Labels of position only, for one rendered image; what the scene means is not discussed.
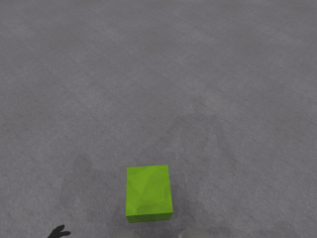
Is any carton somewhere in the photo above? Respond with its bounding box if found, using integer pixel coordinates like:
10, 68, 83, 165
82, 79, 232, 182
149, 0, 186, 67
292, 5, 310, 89
126, 165, 173, 223

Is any right robot thigh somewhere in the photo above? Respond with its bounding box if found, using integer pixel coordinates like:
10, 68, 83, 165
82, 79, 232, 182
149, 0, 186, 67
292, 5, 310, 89
177, 227, 214, 238

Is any left robot hand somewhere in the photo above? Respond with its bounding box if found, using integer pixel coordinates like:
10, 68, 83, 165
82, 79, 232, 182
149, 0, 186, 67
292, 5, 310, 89
48, 224, 71, 238

